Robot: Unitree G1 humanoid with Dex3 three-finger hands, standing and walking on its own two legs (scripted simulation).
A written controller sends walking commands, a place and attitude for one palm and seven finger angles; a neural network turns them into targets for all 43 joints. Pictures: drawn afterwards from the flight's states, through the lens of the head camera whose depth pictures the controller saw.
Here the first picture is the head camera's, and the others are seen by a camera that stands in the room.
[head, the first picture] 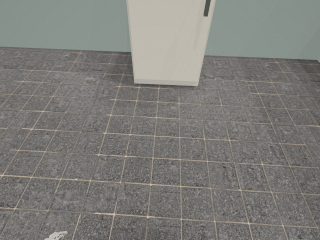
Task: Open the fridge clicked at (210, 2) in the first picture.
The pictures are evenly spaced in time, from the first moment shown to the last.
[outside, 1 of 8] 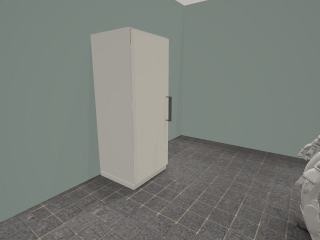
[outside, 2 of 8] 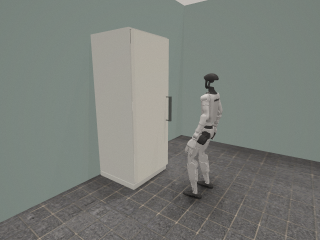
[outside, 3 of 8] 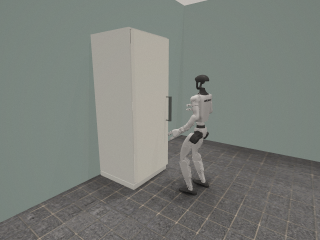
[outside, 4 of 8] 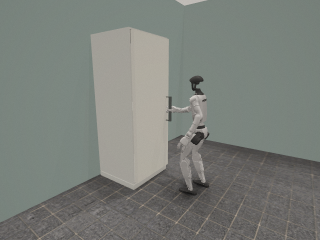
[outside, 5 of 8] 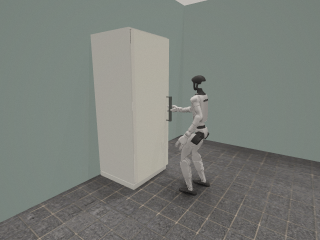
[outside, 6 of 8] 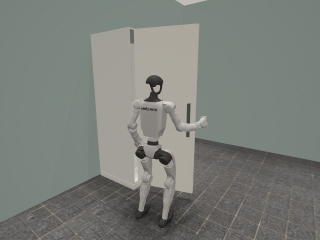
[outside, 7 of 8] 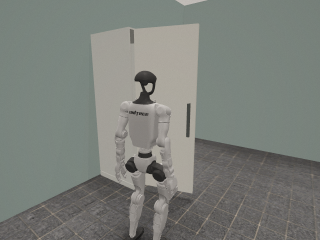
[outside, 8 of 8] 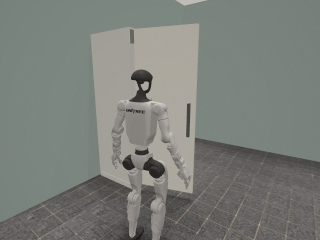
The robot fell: no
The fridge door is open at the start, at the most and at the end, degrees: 0 76 73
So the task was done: yes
